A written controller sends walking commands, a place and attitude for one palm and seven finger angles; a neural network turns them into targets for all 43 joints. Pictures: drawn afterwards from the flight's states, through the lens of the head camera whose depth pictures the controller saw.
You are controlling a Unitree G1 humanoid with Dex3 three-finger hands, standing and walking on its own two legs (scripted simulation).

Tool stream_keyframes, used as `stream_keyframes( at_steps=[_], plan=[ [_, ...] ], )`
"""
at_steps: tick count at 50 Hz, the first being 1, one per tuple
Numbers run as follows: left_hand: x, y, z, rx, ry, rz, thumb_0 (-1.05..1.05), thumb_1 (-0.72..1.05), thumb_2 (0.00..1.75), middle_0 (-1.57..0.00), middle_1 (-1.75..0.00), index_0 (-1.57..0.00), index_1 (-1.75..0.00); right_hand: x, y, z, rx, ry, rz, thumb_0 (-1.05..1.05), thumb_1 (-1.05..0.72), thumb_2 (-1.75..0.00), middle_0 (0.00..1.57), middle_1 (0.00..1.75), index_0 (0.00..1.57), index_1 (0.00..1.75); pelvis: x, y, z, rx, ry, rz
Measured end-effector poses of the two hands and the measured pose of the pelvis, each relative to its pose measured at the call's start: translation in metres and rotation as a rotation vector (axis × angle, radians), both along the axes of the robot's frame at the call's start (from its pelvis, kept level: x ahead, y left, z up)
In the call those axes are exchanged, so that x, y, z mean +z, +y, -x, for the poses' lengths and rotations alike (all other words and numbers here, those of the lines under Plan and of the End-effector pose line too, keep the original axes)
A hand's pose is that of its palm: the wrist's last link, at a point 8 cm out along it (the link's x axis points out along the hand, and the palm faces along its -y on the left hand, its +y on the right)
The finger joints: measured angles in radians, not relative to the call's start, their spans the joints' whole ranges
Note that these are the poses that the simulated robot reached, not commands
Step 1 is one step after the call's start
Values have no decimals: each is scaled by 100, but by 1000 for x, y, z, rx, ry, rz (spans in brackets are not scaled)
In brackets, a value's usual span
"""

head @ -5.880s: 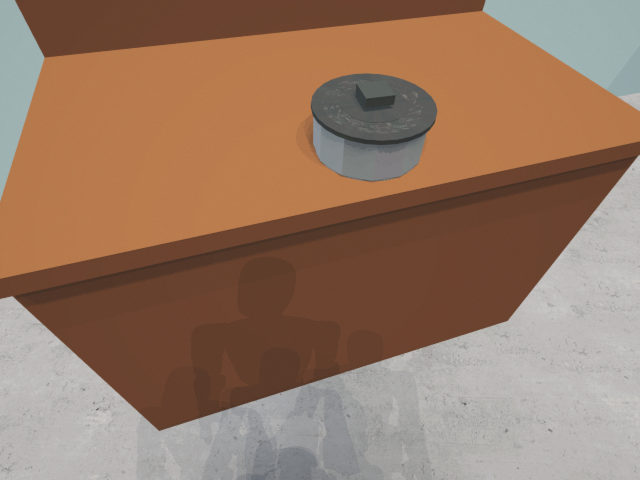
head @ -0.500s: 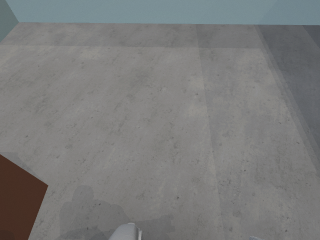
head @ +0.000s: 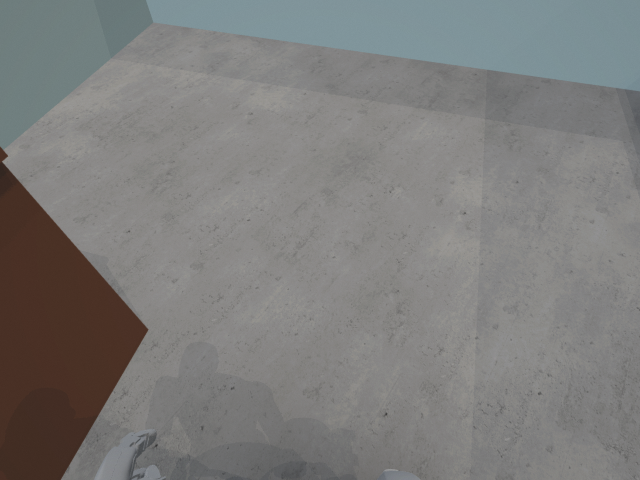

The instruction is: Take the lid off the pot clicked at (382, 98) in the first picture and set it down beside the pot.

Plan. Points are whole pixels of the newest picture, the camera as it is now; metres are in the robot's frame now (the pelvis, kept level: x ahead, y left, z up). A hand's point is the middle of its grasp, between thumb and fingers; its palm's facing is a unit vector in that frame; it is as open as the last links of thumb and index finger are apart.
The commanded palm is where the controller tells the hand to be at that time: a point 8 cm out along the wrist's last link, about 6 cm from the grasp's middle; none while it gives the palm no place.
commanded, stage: turn to face it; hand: left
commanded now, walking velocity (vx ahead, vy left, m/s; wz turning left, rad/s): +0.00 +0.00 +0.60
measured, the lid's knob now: out of the picture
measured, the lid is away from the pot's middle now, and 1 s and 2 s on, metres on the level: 0.00 0.00 0.00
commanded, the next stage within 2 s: take the last steps up to it in 1.96 s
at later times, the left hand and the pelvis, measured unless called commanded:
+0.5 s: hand out of the picture -0.04 +0.16 -0.16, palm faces +0.34 -0.90 -0.26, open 7.4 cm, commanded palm none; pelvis +0.00 -0.03 +0.00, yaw +18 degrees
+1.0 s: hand out of the picture -0.02 +0.24 -0.15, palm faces +0.56 -0.78 -0.29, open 7.4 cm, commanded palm none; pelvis +0.01 -0.01 +0.00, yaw +35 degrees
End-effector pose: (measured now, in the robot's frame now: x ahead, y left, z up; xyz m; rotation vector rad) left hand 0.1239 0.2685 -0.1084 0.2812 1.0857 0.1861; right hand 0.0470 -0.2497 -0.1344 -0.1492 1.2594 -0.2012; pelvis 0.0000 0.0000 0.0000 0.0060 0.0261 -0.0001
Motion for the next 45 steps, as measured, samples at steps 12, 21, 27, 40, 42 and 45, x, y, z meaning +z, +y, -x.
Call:
stream_keyframes(
  at_steps=[12, 21, 27, 40, 42, 45],
  plan=[
    [12, -55, 64, 147, 17, 0, 0, 91, 90, -20, -30, -20, -30, -11, -53, -29, 125, 46, -16, 1, -91, -90, 20, 30, 19, 30, 5, -42, 0, 161, -21, -43],
    [-8, -69, 143, 325, 127, 71, 0, 91, 90, -21, -30, -20, -30, 1, -35, -92, 291, 8, 12, 1, -91, -90, 19, 30, 19, 30, 5, -43, 0, 273, -27, -41],
    [-30, -54, 198, 452, 201, 109, 0, 91, 90, -21, -30, -20, -30, 13, 19, -148, 443, -99, 26, 1, -91, -90, 19, 30, 19, 30, -4, -26, 4, 350, -21, -15],
    [-27, 0, 208, 588, 101, 97, 1, 91, 90, -20, -30, -19, -30, 28, 87, -159, 614, -131, 34, 0, -90, -90, 20, 30, 20, 30, 3, 2, 7, 509, -19, 22],
    [-21, 4, 202, 594, 74, 84, 1, 91, 90, -20, -30, -19, -30, 27, 87, -154, 618, -109, 26, 1, -90, -90, 20, 30, 20, 30, 5, 2, 6, 530, -18, 25],
    [-15, 7, 192, 604, 47, 66, 0, 91, 90, -20, -30, -19, -30, 22, 82, -149, 621, -75, 19, 1, -90, -90, 20, 30, 20, 30, 6, -1, 2, 561, -13, 25]
  ],
)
